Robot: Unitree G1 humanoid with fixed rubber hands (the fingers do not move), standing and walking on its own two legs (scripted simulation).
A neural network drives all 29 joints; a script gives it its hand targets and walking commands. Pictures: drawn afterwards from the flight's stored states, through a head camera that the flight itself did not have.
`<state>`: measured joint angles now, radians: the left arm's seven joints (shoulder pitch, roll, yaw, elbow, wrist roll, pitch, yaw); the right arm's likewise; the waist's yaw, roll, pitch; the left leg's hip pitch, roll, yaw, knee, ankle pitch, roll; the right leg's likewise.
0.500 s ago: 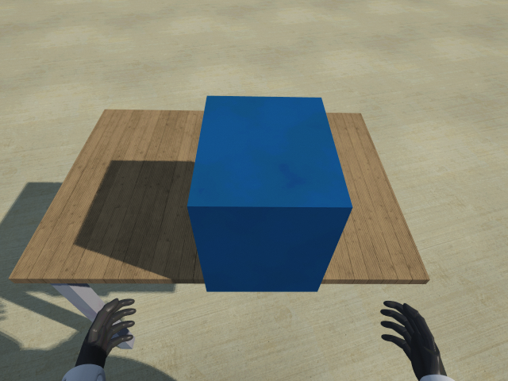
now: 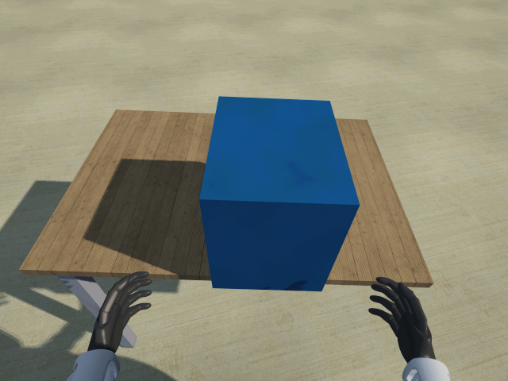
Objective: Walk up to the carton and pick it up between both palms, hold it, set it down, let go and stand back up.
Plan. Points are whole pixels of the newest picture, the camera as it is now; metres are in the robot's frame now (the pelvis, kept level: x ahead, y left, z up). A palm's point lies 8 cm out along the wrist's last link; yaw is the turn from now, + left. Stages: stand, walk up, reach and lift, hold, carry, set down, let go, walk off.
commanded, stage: reach and lift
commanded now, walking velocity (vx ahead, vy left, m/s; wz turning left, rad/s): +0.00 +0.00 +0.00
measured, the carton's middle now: (270, 195) +0.45 +0.03 +0.01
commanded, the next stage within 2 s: none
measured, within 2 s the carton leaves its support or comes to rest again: neither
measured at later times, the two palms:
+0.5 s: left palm (120, 255) +0.25 +0.25 +0.07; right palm (422, 276) +0.27 -0.21 +0.06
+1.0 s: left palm (124, 193) +0.32 +0.25 +0.13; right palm (421, 219) +0.33 -0.20 +0.11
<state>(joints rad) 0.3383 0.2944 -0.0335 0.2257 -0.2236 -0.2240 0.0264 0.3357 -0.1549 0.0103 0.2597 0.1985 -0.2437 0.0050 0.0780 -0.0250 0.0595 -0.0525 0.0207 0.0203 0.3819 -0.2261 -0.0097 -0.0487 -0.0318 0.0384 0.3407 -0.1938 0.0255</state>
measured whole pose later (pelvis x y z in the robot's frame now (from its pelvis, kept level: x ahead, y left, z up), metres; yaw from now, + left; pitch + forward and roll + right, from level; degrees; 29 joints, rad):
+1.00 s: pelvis +0.01 -0.02 +0.00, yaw +0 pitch -2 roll +0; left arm -0.25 0.38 0.20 0.06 -0.26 0.47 -0.06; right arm -0.20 -0.29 0.03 0.03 0.36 0.30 -0.17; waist 0.03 -0.01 0.04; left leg -0.09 0.04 0.01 0.30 -0.18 -0.03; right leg -0.10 -0.01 0.02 0.28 -0.16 0.02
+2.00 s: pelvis +0.00 -0.02 +0.00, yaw +2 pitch +4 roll -1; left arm -0.97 0.45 0.05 0.89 -0.25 0.40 -0.03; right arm -0.99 -0.31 0.08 0.92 0.43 0.32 -0.13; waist 0.00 -0.02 -0.07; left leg -0.25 0.05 -0.03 0.36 -0.18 -0.04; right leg -0.21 0.00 0.00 0.27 -0.13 0.02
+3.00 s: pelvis -0.01 -0.02 -0.02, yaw +2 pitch +19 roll -1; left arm -0.95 0.29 -0.04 1.42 -0.32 -0.33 -0.01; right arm -0.91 -0.20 0.14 1.20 0.36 -0.21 -0.11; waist 0.02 0.00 -0.22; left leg -0.67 0.04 -0.03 0.57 -0.23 -0.03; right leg -0.65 -0.01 -0.01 0.53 -0.21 0.02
